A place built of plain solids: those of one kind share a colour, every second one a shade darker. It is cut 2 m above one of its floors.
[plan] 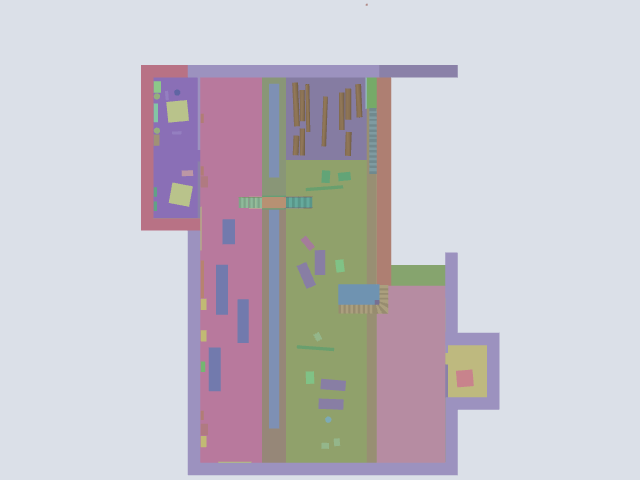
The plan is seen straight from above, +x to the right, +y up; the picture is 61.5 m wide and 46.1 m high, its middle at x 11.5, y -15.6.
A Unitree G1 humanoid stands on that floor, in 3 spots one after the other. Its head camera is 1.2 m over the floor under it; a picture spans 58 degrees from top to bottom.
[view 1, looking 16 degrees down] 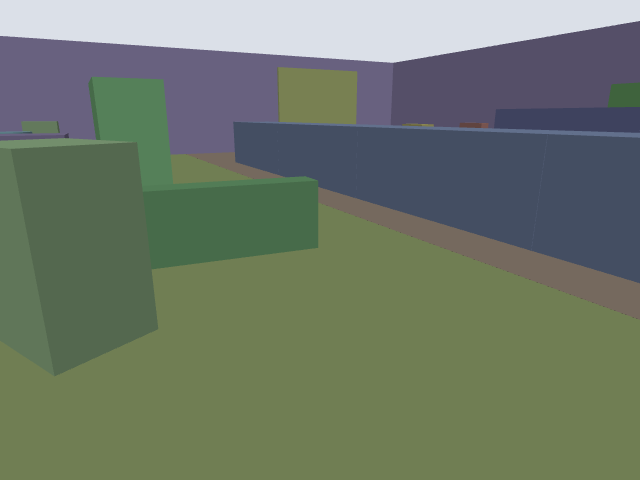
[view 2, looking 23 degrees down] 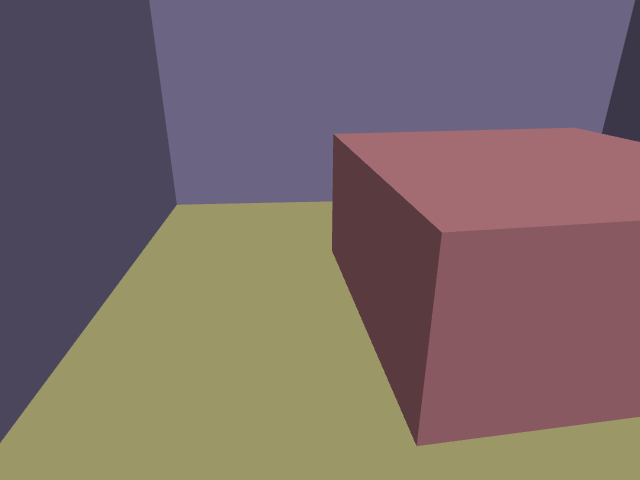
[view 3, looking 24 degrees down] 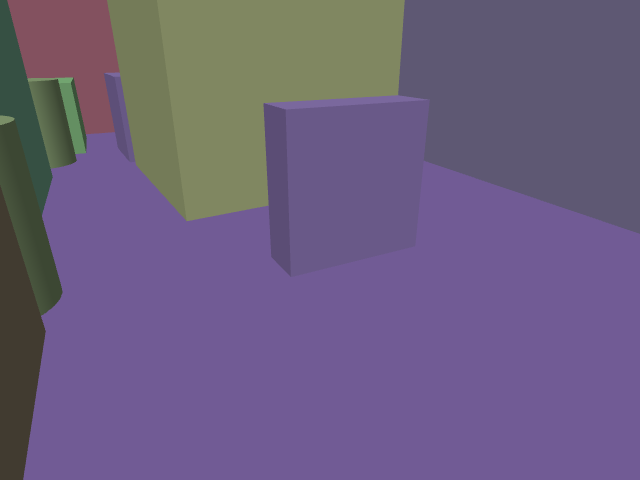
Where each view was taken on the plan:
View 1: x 11.10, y -22.25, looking -118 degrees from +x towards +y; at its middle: floor_hall2a_concrete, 4.35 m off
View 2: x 26.54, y -27.00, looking -94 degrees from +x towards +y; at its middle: floor_chiproom_concrete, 3.07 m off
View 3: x -3.50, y -7.50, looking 64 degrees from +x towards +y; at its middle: firebucket_boiler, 2.47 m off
